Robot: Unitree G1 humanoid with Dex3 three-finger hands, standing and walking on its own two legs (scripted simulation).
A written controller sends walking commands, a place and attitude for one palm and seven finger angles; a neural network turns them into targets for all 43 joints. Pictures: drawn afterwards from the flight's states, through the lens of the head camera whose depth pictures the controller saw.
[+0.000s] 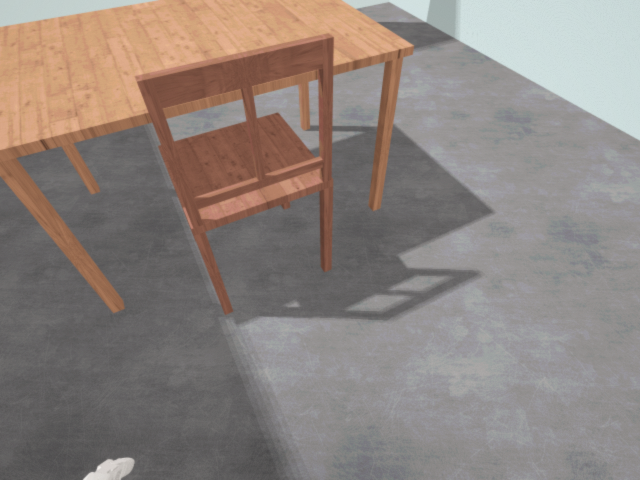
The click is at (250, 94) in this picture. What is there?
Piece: chair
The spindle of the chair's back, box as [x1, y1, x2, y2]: [241, 86, 265, 180]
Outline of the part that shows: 251,86 241,89 255,171 258,180 264,178 265,175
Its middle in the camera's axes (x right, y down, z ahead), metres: -0.17 -0.25 +0.95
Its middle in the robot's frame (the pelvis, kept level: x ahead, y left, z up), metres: +0.87 +0.21 -0.08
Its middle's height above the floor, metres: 0.68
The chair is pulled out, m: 0.00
